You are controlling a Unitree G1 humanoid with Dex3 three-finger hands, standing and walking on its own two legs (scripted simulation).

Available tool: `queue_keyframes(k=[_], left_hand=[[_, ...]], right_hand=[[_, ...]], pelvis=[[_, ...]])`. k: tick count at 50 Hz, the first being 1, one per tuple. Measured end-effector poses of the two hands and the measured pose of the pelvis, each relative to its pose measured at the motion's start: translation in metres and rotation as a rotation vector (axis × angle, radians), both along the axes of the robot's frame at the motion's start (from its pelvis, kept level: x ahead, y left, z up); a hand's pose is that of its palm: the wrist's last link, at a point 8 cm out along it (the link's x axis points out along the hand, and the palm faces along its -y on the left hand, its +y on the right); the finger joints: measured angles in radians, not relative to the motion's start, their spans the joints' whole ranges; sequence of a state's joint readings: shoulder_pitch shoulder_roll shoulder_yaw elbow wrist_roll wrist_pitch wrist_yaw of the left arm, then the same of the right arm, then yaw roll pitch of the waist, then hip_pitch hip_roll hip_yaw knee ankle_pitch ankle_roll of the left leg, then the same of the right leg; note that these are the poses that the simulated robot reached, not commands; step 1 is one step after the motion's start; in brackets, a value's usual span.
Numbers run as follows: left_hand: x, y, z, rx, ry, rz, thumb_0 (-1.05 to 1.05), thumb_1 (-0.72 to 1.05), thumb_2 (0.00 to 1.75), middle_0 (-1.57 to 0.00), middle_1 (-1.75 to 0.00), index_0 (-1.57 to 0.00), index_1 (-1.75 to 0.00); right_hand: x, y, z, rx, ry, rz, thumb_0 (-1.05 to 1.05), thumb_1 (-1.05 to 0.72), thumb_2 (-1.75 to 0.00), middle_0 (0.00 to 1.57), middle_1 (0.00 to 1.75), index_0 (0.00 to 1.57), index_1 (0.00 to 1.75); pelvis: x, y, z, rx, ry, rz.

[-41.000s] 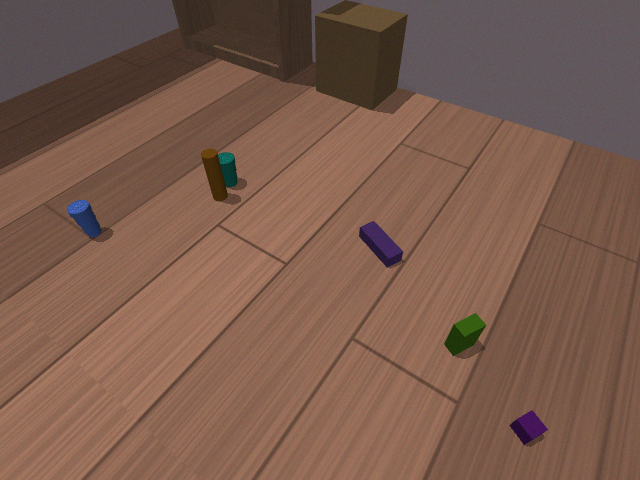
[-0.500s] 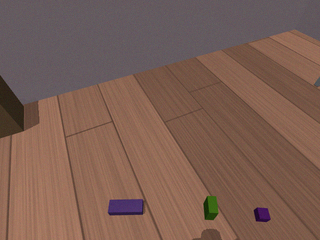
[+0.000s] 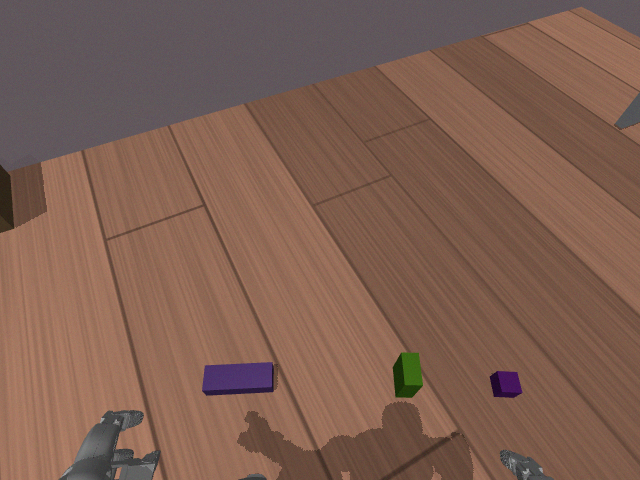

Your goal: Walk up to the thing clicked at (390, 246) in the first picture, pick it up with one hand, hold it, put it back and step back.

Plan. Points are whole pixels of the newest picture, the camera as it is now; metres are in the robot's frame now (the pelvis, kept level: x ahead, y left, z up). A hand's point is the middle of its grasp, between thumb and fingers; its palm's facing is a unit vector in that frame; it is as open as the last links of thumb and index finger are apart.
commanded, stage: rise first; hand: left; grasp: from above
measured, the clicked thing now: (239, 378) +0.44 +0.24 -0.73
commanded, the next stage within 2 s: none
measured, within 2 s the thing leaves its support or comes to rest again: neither
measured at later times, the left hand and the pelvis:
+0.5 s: hand out of the picture +0.14 +0.27 -0.21, palm faces -0.15 -0.87 -0.47, open 14.1 cm; pelvis +0.01 +0.01 -0.07, yaw +0 degrees
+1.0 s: hand (155, 476) +0.16 +0.29 -0.32, palm faces -0.38 -0.68 -0.62, open 14.4 cm; pelvis -0.02 +0.01 -0.17, yaw -1 degrees
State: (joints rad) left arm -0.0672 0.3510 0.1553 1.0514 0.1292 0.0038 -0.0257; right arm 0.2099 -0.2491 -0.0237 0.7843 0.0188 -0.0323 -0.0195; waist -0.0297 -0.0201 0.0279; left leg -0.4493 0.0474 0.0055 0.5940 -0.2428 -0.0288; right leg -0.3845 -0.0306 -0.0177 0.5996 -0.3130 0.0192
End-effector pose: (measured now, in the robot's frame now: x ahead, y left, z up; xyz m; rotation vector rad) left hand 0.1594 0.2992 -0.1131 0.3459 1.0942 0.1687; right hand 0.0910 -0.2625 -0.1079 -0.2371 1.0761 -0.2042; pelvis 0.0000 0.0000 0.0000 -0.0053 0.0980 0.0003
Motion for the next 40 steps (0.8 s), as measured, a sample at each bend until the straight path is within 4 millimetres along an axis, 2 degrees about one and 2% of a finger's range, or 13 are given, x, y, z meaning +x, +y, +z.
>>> queue_keyframes(k=[6,10,15,27,40], left_hand=[[-0.003,0.002,-0.012,0.046,0.045,-0.021,0.00,-0.01,0.98,-0.05,-0.99,-0.06,-0.97],[-0.010,0.004,-0.026,0.066,0.061,-0.027,0.00,-0.23,0.99,-0.05,-1.04,-0.06,-1.02],[-0.014,0.006,-0.041,0.088,0.036,-0.046,0.00,-0.40,1.00,-0.06,-1.06,-0.06,-1.06],[-0.016,0.008,-0.060,0.138,0.048,-0.119,0.00,-0.52,1.01,-0.06,-1.06,-0.05,-1.07],[-0.020,0.007,-0.089,0.185,0.032,-0.199,0.00,-0.55,1.00,-0.07,-1.06,-0.05,-1.07]], right_hand=[[0.001,0.006,-0.012,0.018,-0.025,-0.007,0.01,-0.90,-0.90,0.20,0.30,0.20,0.30],[0.011,0.007,-0.021,0.011,-0.066,0.008,0.01,-0.89,-0.90,0.20,0.30,0.20,0.30],[0.031,0.008,-0.033,-0.009,-0.117,0.038,0.01,-0.88,-0.90,0.20,0.30,0.20,0.30],[0.071,0.018,-0.048,-0.022,-0.232,0.095,0.01,-0.88,-0.90,0.20,0.30,0.20,0.30],[0.078,0.026,-0.084,-0.002,-0.260,0.130,0.01,-0.90,-0.90,0.20,0.30,0.20,0.30]], pelvis=[[0.003,0.005,-0.014,-0.004,0.049,-0.006],[0.004,0.007,-0.027,-0.005,0.087,-0.008],[0.003,0.007,-0.045,-0.009,0.132,-0.006],[0.005,0.007,-0.073,-0.025,0.200,-0.001],[-0.004,0.009,-0.111,-0.036,0.279,-0.003]])
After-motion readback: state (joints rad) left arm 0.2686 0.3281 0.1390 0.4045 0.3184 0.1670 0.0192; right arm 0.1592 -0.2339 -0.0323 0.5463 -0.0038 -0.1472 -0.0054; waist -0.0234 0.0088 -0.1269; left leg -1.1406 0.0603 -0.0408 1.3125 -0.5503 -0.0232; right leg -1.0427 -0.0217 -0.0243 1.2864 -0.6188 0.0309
